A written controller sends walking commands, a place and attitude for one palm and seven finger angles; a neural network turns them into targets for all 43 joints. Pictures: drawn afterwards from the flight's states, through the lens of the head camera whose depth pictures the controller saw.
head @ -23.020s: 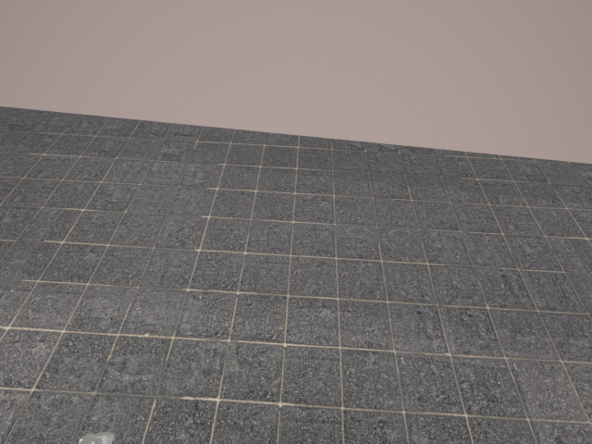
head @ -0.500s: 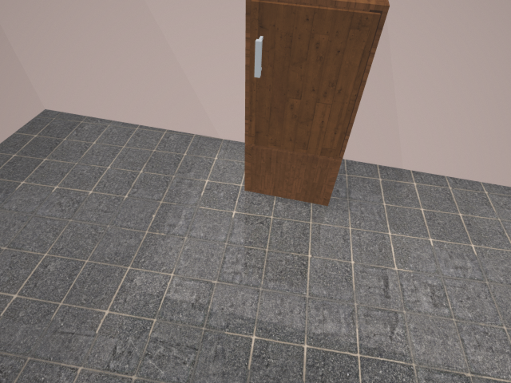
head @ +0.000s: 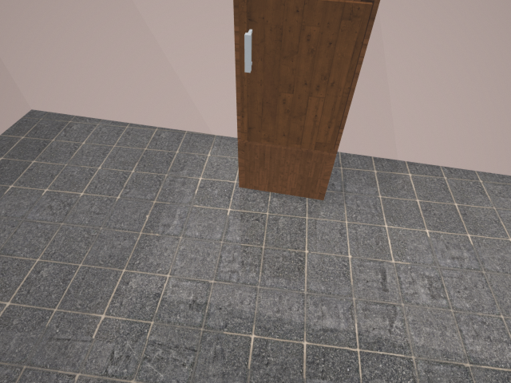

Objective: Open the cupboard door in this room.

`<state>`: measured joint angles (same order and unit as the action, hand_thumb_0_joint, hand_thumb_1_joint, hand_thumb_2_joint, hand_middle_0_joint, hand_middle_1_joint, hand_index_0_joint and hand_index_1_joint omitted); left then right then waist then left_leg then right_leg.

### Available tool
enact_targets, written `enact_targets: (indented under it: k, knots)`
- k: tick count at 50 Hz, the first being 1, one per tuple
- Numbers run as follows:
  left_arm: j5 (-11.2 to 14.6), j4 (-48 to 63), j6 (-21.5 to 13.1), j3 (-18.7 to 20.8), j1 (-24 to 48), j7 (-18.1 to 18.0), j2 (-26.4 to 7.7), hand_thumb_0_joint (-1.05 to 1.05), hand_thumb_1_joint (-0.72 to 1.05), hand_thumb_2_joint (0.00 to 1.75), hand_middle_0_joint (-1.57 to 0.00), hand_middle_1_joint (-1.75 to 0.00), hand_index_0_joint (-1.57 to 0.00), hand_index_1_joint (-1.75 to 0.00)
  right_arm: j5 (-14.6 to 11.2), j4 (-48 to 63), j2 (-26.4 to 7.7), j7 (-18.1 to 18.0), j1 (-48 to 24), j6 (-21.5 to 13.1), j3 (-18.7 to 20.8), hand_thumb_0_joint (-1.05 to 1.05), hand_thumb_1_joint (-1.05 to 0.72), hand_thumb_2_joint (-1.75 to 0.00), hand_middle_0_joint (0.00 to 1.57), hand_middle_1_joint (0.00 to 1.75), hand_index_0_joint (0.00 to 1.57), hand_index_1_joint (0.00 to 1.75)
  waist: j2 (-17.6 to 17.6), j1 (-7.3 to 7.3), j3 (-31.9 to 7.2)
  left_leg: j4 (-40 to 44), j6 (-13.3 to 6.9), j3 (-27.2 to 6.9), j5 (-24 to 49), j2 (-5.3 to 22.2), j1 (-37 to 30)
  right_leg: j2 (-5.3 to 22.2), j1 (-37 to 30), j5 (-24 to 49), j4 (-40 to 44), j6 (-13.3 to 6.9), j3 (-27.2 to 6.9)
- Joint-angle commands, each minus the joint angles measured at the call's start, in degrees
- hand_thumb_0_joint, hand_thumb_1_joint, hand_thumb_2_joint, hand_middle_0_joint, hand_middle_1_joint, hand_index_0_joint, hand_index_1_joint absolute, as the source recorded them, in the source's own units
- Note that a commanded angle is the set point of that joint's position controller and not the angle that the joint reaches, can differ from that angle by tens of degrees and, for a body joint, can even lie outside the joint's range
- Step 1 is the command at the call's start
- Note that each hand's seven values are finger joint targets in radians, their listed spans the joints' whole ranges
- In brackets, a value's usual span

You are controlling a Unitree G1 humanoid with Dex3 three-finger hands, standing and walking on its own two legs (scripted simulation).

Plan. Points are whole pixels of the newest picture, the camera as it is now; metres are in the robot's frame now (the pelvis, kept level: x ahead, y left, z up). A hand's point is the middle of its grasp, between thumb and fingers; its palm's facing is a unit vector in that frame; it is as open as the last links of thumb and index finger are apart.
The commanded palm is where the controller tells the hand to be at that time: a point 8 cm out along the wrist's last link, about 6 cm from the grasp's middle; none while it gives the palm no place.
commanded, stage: look at it before walking up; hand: left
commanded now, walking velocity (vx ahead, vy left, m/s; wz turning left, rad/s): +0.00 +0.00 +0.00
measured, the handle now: (249, 50) +1.15 +0.09 +0.00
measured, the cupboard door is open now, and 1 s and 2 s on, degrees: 0 0 0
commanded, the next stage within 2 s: walk to a spot facing it in 0.42 s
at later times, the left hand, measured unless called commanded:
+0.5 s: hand out of the picture -0.02 +0.16 -0.18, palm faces +0.04 -0.99 -0.16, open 7.3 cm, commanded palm none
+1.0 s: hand out of the picture +0.05 +0.20 -0.19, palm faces +0.04 -0.99 -0.12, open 7.4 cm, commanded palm none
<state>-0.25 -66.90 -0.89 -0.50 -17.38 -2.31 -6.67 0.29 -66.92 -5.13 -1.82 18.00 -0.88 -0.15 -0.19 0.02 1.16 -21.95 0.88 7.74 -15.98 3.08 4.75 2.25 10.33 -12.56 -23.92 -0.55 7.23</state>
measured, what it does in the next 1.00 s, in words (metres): lifts its right foot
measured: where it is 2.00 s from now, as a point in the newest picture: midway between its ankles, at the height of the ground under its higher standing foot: (258, 343)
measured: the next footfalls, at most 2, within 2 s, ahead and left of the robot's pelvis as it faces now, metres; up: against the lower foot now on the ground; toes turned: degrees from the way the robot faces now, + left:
right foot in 1.26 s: +0.37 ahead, -0.07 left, +0.00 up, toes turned -8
left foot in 1.74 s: +0.43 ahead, +0.13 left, +0.00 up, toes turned +2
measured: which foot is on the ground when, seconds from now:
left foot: down 0.00-1.00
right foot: down 0.00-0.88, up 0.90-1.00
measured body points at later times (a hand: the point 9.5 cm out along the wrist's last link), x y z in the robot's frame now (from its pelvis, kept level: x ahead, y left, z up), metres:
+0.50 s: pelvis +0.00 +0.00 +0.00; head +0.01 +0.00 +0.45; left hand -0.02 +0.21 -0.16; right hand -0.02 -0.21 -0.16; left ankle -0.05 +0.12 -0.74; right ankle +0.00 -0.11 -0.74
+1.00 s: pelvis +0.09 +0.03 -0.01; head +0.10 +0.05 +0.44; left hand +0.05 +0.25 -0.18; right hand +0.01 -0.18 -0.15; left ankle -0.03 +0.11 -0.74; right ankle +0.03 -0.09 -0.66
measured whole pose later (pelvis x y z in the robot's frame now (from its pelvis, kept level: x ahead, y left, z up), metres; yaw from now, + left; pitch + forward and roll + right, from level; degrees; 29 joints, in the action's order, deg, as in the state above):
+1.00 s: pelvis +0.09 +0.03 -0.01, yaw +2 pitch +1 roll -2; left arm -1.1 -65.6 0.2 2.7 -19.1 0.7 -9.0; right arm 1.6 -63.8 -6.1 -1.7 26.1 -4.4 1.3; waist -1.0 2.4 0.6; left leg -26.9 -1.5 8.3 -25.1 2.5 2.8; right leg 3.1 25.6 -22.9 -64.2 -1.4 6.0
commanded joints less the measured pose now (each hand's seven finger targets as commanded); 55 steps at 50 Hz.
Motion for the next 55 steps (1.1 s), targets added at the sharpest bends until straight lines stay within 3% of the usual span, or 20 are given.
enact_targets:
  k: [1, 26, 28, 29, 32, 34, 36, 37, 39, 40, 41, 42, 43, 44, 45, 46, 47, 49, 52, 55]
  knots:
    - [-0.1, 1.3, -0.7, 0.9, -4.5, -0.4, -4.6, 0.0, 0.9, 0.9, -0.2, -0.3, -0.2, -0.3, 0.1, 0.7, -4.9, -0.4, 5.3, -0.8, 1.0, 0.0, -0.9, -0.9, 0.2, 0.3, 0.2, 0.3, 0.4, -0.26, 3.8, 4.5, -1.5, -4.9, 10.0, 5.2, 5.3, 5.8, -1.1, 10.9, 3.3, -0.3, -5.6]
    - [-0.3, 2.3, -1.0, 1.2, -3.4, -0.3, -6.4, 0.0, 0.9, 0.9, -0.2, -0.3, -0.2, -0.3, 0.1, 1.5, -6.8, -0.3, 4.0, -0.8, 1.5, 0.0, -0.9, -0.9, 0.2, 0.3, 0.2, 0.3, 0.5, -0.09, 4.2, 4.7, -1.6, -5.0, 8.6, 5.0, 4.6, 5.9, -0.9, 10.0, 4.2, -0.6, -6.2]
    - [-0.2, 1.8, -1.0, 1.1, -3.9, -0.2, -5.3, 0.0, 0.9, 0.9, -0.2, -0.3, -0.2, -0.3, 0.4, 1.0, -5.7, -0.2, 5.3, -0.7, 1.3, 0.0, -0.9, -0.9, 0.2, 0.3, 0.2, 0.3, 0.3, 0.17, 3.2, 4.5, -1.4, -4.6, 2.8, 4.3, 4.3, 5.8, -1.0, 3.1, 5.0, -0.5, -6.1]
    - [-0.4, 1.9, -0.7, 1.4, -4.1, -0.1, -5.7, 0.0, 0.9, 0.9, -0.2, -0.3, -0.2, -0.3, 0.5, 1.0, -5.8, 0.0, 6.0, -0.3, 1.5, 0.0, -0.9, -0.9, 0.2, 0.3, 0.2, 0.3, 0.1, 0.16, 3.7, 3.7, -1.5, -4.3, -3.5, 3.8, 5.0, 5.5, 0.0, -4.9, 4.6, -0.6, -6.1]
    - [-0.8, 2.7, -0.2, 2.5, -4.5, 0.8, -6.9, 0.0, 0.9, 0.9, -0.2, -0.3, -0.2, -0.3, 0.9, 2.4, -6.2, 0.4, 5.6, 0.2, 2.2, 0.0, -0.9, -0.9, 0.2, 0.3, 0.2, 0.3, -1.0, -0.21, 8.3, 2.1, -2.4, -4.4, -14.3, 3.0, 9.9, 5.9, 4.9, -20.1, 5.5, -1.4, -7.5]
    - [-1.0, 3.2, -0.1, 3.2, -5.3, 1.2, -7.5, 0.0, 0.9, 0.9, -0.2, -0.3, -0.2, -0.3, 1.1, 3.4, -6.3, 0.6, 5.9, 0.3, 2.5, 0.0, -0.9, -0.9, 0.2, 0.3, 0.2, 0.3, -2.1, -0.59, 10.6, -1.3, -2.9, -4.3, -17.7, 2.3, 13.4, 6.8, 6.2, -25.8, 6.1, -2.5, -9.2]
    - [-0.9, 3.5, -0.4, 3.9, -6.7, 1.3, -8.1, 0.0, 0.9, 0.9, -0.2, -0.3, -0.2, -0.3, 1.0, 4.6, -5.4, 0.8, 6.2, 0.0, 2.4, 0.0, -0.9, -0.9, 0.2, 0.3, 0.2, 0.3, -4.8, -0.98, 10.7, -6.9, -3.1, -2.7, -15.9, 1.0, 17.5, 9.3, 4.3, -28.5, 7.7, -4.4, -13.0]
    - [-0.8, 3.3, -0.7, 4.2, -7.9, 1.3, -8.8, 0.0, 0.9, 0.9, -0.2, -0.3, -0.2, -0.3, 0.9, 5.2, -4.7, 1.0, 6.2, -0.3, 2.3, 0.0, -0.9, -0.9, 0.2, 0.3, 0.2, 0.3, -7.2, -1.22, 9.1, -10.6, -2.8, -1.3, -13.0, 0.3, 18.9, 11.5, 1.8, -28.7, 9.3, -5.7, -15.5]
    - [-0.8, 3.0, -1.4, 4.8, -9.4, 1.1, -10.0, 0.0, 0.9, 0.9, -0.2, -0.3, -0.2, -0.3, 0.9, 6.5, -4.9, 1.4, 4.9, -0.7, 2.3, 0.0, -0.9, -0.9, 0.2, 0.3, 0.2, 0.3, -8.1, -1.23, 7.7, -17.1, -2.4, -0.2, -11.1, 0.9, 19.8, 15.9, 0.5, -28.5, 12.2, -8.3, -19.8]
    - [-0.9, 3.2, -1.7, 4.9, -8.7, 1.1, -10.2, 0.0, 0.9, 0.9, -0.2, -0.3, -0.2, -0.3, 0.7, 6.8, -4.7, 1.6, 4.6, -1.0, 2.2, 0.0, -0.9, -0.9, 0.2, 0.3, 0.2, 0.3, -7.3, -0.86, 7.6, -16.4, -2.3, -0.7, -11.5, 1.7, 19.5, 16.5, 0.8, -25.5, 11.5, -8.8, -19.2]
    - [-1.0, 3.7, -1.9, 4.9, -7.0, 1.1, -10.0, 0.0, 0.9, 0.9, -0.2, -0.3, -0.2, -0.3, 0.7, 6.5, -4.8, 1.7, 5.9, -1.3, 2.1, 0.0, -0.9, -0.9, 0.2, 0.3, 0.2, 0.3, -4.8, 0.64, 7.3, -12.3, -2.4, -0.7, -10.1, 2.2, 14.9, 15.8, 3.9, -22.3, 8.6, -8.2, -16.3]
    - [-0.8, 4.6, -1.8, 4.7, -4.3, 1.3, -9.0, 0.0, 0.9, 0.9, -0.2, -0.3, -0.2, -0.3, 0.6, 5.2, -4.7, 1.7, 9.6, -1.7, 2.1, 0.0, -0.9, -0.9, 0.2, 0.3, 0.2, 0.3, -0.4, 3.0, 6.2, -5.5, -2.9, -1.6, -7.6, 2.0, 6.0, 11.8, 9.8, -19.3, 2.5, -6.1, -10.3]
    - [-0.5, 6.3, -1.9, 4.2, -0.9, 1.9, -6.5, 0.0, 0.9, 0.9, -0.2, -0.3, -0.2, -0.3, 1.0, 3.0, -7.3, 1.4, 16.3, -2.2, 2.7, 0.0, -0.9, -0.9, 0.2, 0.3, 0.2, 0.3, 10.9, 5.87, 6.1, 2.9, -5.4, -13.2, -8.9, 7.7, -1.9, 4.6, 18.5, -14.3, -12.2, -2.5, -1.5]
    - [-0.7, 9.0, -1.9, 3.3, 5.1, 2.3, -3.3, 0.0, 0.9, 0.9, -0.2, -0.3, -0.2, -0.3, 1.5, 0.0, -11.3, 0.6, 24.3, -2.7, 4.2, 0.0, -0.9, -0.9, 0.2, 0.3, 0.2, 0.3, 24.4, 8.74, 8.7, 11.5, -8.3, -28.9, -1.8, 17.8, -9.1, -1.8, 31.4, -15.1, -30.5, 0.1, 4.9]
    - [-1.1, 10.8, -1.9, 3.3, 8.9, 2.0, -4.8, 0.0, 0.9, 0.9, -0.2, -0.3, -0.2, -0.3, 1.7, -1.4, -10.3, -0.3, 25.8, -2.5, 3.5, 0.0, -0.9, -0.9, 0.2, 0.3, 0.2, 0.3, 18.5, 8.45, 12.1, 10.9, -10.7, -31.1, 11.0, 21.4, -11.3, 0.7, 37.9, -16.9, -39.2, -0.9, -1.5]
    - [-0.9, 10.5, -2.2, 3.4, 9.0, 2.3, -4.5, 0.0, 0.9, 0.9, -0.2, -0.3, -0.2, -0.3, 1.5, -0.8, -8.9, -0.5, 23.8, -2.7, 3.0, 0.0, -0.9, -0.9, 0.2, 0.3, 0.2, 0.3, 10.4, 6.71, 11.4, 8.1, -12.0, -26.7, 20.2, 21.1, -12.7, 2.7, 39.4, -13.7, -43.1, -1.3, -3.4]
    - [-1.0, 10.1, -2.3, 3.5, 9.2, 2.8, -4.6, 0.0, 0.9, 0.9, -0.2, -0.3, -0.2, -0.3, 1.5, 0.3, -8.8, -0.5, 21.3, -3.2, 2.8, 0.0, -0.9, -0.9, 0.2, 0.3, 0.2, 0.3, 7.7, 5.65, 10.4, 7.3, -11.8, -21.9, 24.9, 19.8, -12.4, 3.8, 38.9, -11.8, -45.0, -1.0, -3.6]
    - [-1.1, 9.8, -1.9, 3.6, 8.9, 3.4, -4.4, 0.0, 0.9, 0.9, -0.2, -0.3, -0.2, -0.3, 1.3, 0.9, -7.8, -0.7, 18.5, -4.0, 2.5, 0.0, -0.9, -0.9, 0.2, 0.3, 0.2, 0.3, 5.3, 3.6, 9.1, 7.8, -9.4, -14.5, 27.9, 16.4, -12.2, 3.9, 38.2, -8.4, -46.1, -0.6, -2.8]
    - [-1.1, 11.3, -0.9, 3.2, 11.4, 4.0, -3.3, 0.0, 0.9, 0.9, -0.2, -0.3, -0.2, -0.3, 1.1, 0.6, -7.1, -1.0, 17.9, -4.4, 2.1, 0.0, -0.9, -0.9, 0.2, 0.3, 0.2, 0.3, 6.6, 2.41, 9.4, 9.7, -6.8, -7.3, 32.4, 12.3, -10.6, 2.7, 37.5, -4.3, -42.4, -0.1, -0.4]
    - [-0.6, 13.3, -0.8, 2.7, 15.1, 4.3, -2.4, 0.0, 0.9, 0.9, -0.2, -0.3, -0.2, -0.3, 0.9, 0.9, -7.0, -1.1, 15.9, -4.5, 2.0, 0.0, -0.9, -0.9, 0.2, 0.3, 0.2, 0.3, 8.2, 1.53, 9.9, 11.1, -5.7, -1.2, 38.7, 9.1, -7.2, 0.8, 30.0, 0.9, -27.7, -0.7, 2.5]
